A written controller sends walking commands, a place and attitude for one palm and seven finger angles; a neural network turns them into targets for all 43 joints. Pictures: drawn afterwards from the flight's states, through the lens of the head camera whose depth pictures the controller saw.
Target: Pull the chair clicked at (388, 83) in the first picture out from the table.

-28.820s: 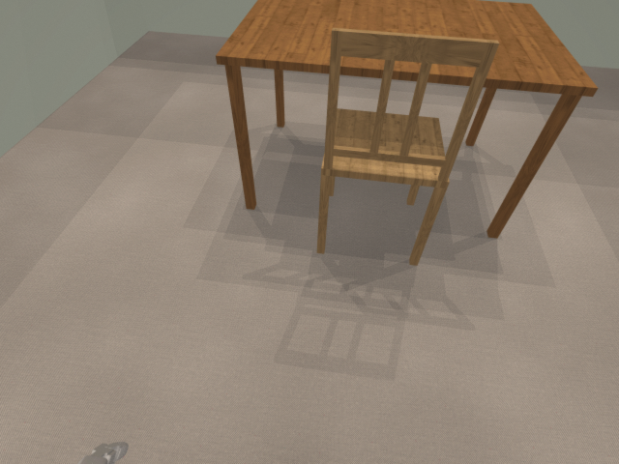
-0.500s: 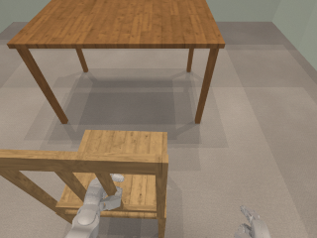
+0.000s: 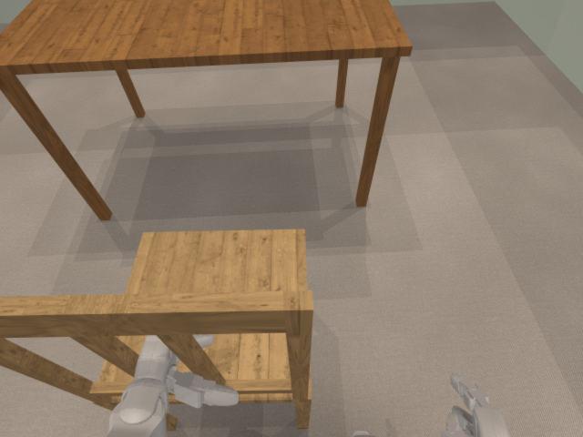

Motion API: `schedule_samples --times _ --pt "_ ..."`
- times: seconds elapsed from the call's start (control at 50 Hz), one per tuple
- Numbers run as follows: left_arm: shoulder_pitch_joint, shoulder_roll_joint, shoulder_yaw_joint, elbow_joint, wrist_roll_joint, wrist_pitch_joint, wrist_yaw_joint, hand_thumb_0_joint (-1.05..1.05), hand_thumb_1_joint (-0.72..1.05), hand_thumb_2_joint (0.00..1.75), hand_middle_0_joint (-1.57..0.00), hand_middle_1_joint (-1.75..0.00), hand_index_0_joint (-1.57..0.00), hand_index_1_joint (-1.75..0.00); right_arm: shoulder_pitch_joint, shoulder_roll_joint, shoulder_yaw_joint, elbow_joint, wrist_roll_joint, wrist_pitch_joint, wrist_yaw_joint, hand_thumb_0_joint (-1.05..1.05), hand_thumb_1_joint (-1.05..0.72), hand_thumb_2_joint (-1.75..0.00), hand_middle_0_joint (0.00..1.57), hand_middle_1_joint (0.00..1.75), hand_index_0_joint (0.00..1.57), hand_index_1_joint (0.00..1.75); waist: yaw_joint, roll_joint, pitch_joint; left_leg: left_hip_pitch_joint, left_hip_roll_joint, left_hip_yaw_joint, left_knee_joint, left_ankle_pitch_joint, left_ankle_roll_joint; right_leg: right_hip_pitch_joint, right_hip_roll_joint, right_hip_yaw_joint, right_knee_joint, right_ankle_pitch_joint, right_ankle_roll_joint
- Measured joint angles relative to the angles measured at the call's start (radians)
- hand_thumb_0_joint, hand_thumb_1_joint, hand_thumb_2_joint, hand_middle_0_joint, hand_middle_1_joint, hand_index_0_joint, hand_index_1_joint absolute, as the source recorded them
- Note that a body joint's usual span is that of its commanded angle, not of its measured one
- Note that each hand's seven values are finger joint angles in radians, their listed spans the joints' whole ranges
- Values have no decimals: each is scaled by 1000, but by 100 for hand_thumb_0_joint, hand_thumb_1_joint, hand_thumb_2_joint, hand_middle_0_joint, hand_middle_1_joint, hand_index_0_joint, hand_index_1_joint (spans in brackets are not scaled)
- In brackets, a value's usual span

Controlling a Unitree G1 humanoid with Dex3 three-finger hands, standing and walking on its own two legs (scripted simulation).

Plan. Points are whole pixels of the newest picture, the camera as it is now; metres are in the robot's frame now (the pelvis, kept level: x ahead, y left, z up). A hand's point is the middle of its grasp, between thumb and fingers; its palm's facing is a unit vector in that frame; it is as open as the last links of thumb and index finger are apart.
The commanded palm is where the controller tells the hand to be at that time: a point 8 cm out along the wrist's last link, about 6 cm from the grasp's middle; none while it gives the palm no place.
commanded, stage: open the thumb and straighten the fingers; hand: left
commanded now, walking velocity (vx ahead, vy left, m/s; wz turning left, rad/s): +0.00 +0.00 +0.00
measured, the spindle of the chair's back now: (132, 363) +0.24 +0.24 -0.05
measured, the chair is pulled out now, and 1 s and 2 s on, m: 0.60 0.60 0.60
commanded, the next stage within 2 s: draw the fingers out of the gap in 0.26 s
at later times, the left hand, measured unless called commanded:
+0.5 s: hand (197, 364) +0.23 +0.14 -0.05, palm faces +0.01 -0.99 -0.15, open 17.4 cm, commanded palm +0.20 +0.20 -0.03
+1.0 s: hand (185, 434) +0.15 +0.14 -0.05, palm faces +0.04 -0.99 -0.17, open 17.4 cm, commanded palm +0.12 +0.19 -0.03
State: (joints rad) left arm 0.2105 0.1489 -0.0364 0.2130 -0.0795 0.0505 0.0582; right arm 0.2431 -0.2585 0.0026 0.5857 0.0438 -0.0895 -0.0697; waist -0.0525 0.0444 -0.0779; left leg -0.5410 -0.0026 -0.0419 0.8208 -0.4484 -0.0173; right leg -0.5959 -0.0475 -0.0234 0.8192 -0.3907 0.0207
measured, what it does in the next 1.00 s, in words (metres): stands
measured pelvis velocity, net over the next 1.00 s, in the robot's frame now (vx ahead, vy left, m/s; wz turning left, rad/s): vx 0.00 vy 0.00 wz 0.03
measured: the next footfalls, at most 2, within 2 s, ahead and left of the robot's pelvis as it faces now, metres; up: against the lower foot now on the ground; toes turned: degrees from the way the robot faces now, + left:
none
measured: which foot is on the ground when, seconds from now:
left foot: down 0.00-1.00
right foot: down 0.00-1.00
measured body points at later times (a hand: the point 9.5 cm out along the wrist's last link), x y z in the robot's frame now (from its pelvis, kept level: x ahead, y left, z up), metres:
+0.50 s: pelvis +0.01 +0.00 -0.02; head +0.07 +0.00 +0.43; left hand +0.23 +0.19 -0.04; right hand +0.18 -0.25 -0.10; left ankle -0.02 +0.13 -0.70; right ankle +0.01 -0.13 -0.70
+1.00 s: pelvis +0.00 +0.00 -0.03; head +0.04 -0.01 +0.42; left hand +0.14 +0.20 -0.03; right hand +0.18 -0.24 -0.10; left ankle -0.02 +0.13 -0.70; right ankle +0.01 -0.13 -0.70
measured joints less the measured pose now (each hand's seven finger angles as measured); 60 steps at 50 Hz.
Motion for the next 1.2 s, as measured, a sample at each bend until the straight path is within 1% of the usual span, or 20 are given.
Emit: schedule_samples --times 0.06,0.12,0.22,0.28,0.36,0.42,0.48,0.54,0.6,0.68,0.74,0.82,0.94,1.02,1.1,1.2 --pt "29 2 -7 -46 12 21 9 0 -48 24 -28 -81 -28 -81 1 5 4 -17 -3 -3 -1 1 -90 -90 20 30 20 30 1 -3 -13 -16 0 -3 24 -19 0 -14 -1 -3 22 -18 0" --pt "20 13 1 -48 20 45 12 0 -51 22 -21 -60 -21 -61 -8 6 10 -28 -7 0 -4 1 -90 -90 20 30 20 30 3 -8 -18 -39 0 -10 53 -35 0 -33 -1 -9 46 -34 0" --pt "41 18 -7 -116 14 75 8 -1 -53 21 -10 -29 -10 -29 -19 5 10 -50 -8 0 -6 1 -90 -90 20 30 20 30 3 -6 -21 -66 2 -21 84 -53 -2 -50 1 -20 66 -49 -1" --pt "64 19 -12 -154 17 88 12 -1 -53 21 -6 -17 -6 -17 -18 4 10 -62 -10 4 -7 1 -90 -90 20 30 20 30 3 -3 -32 -74 1 -25 94 -61 -1 -56 0 -24 73 -56 0" --pt "77 25 -14 -174 21 108 11 -1 -54 21 -3 -8 -3 -8 -16 4 15 -75 -10 18 -10 1 -90 -90 20 30 20 30 3 -5 -41 -83 1 -27 107 -69 -1 -63 -1 -26 85 -65 1" --pt "78 29 -11 -182 19 117 3 -1 -54 21 -2 -4 -2 -4 -15 5 19 -82 -10 29 -13 1 -90 -90 20 30 20 30 1 -10 -43 -92 1 -29 118 -73 -2 -71 0 -28 94 -69 0" --pt "107 30 -6 -210 15 127 -1 -1 -54 21 -1 -2 -1 -2 -9 10 18 -93 -8 39 -11 1 -90 -90 20 30 20 30 -3 -11 -47 -97 4 -28 124 -76 -3 -77 2 -27 99 -70 -2" --pt "170 29 -4 -256 17 137 7 -1 -54 21 -1 -1 -1 -1 2 16 12 -106 -5 47 -9 1 -90 -90 20 30 20 30 -7 -9 -56 -97 7 -26 126 -80 -3 -78 5 -25 99 -71 -2" --pt "243 26 -23 -310 20 135 11 -1 -54 21 -2 -1 0 -1 12 21 6 -117 -4 52 -9 1 -90 -90 20 30 20 30 -9 -5 -66 -98 7 -27 131 -84 -3 -78 5 -26 103 -74 -1" --pt "330 19 -41 -360 32 124 25 -1 -54 21 -2 -1 0 -1 18 25 2 -127 -4 53 -14 1 -90 -90 20 30 20 30 -2 -3 -72 -110 5 -29 148 -90 -2 -88 3 -28 119 -81 -1" --pt "366 21 -59 -391 39 113 31 -1 -54 21 -3 -1 0 0 14 26 3 -131 -6 47 -19 1 -90 -90 20 30 20 30 4 -3 -72 -126 3 -35 169 -95 -2 -101 1 -33 137 -87 -1" --pt "401 22 -66 -417 44 100 34 -1 -54 21 -3 -1 0 0 6 29 6 -136 -5 41 -24 1 -90 -90 20 30 20 30 11 0 -73 -148 0 -40 194 -100 -3 -120 -2 -37 161 -92 -2" --pt "426 33 -58 -437 35 95 20 -1 -54 21 -2 -1 0 0 -5 36 12 -140 -2 39 -34 1 -90 -90 20 30 20 30 16 2 -78 -168 -1 -45 219 -103 -5 -138 -2 -41 183 -96 -4" --pt "450 37 -54 -454 34 100 11 -1 -54 21 -1 -1 -1 -1 -4 38 12 -148 1 37 -37 1 -90 -90 20 30 20 30 15 5 -84 -172 0 -47 226 -104 -6 -141 -1 -43 188 -96 -5" --pt "495 30 -63 -481 33 103 6 -1 -54 21 -1 0 -1 -1 2 40 6 -155 3 34 -40 1 -90 -90 20 30 20 30 15 6 -92 -173 1 -46 228 -105 -5 -142 -1 -42 189 -96 -5" --pt "561 24 -71 -508 44 97 5 -1 -54 21 -1 0 -1 -1 9 42 -6 -165 5 35 -43 1 -90 -90 20 30 20 30 21 0 -101 -180 1 -44 236 -109 -5 -150 -1 -40 198 -100 -5"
